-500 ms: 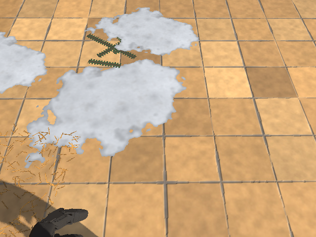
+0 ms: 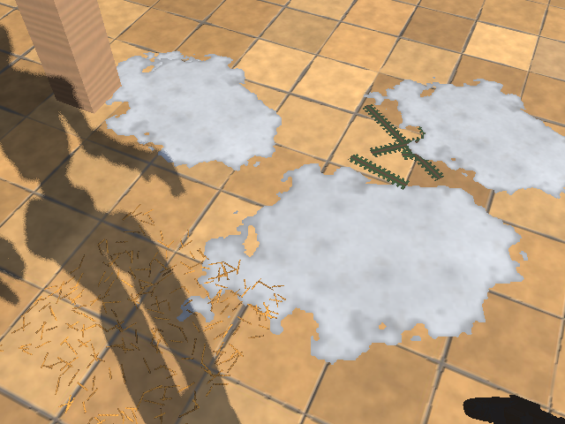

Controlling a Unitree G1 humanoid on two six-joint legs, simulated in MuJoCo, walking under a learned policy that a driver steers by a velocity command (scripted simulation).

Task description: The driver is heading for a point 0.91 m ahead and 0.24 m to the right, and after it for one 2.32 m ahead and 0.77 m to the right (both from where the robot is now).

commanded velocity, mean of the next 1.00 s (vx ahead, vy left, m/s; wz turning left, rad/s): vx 0.32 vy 0.00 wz -0.09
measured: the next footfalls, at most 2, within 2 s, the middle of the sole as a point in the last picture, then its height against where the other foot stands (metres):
left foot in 0.02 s outside the picture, level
right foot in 0.56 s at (350, 423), level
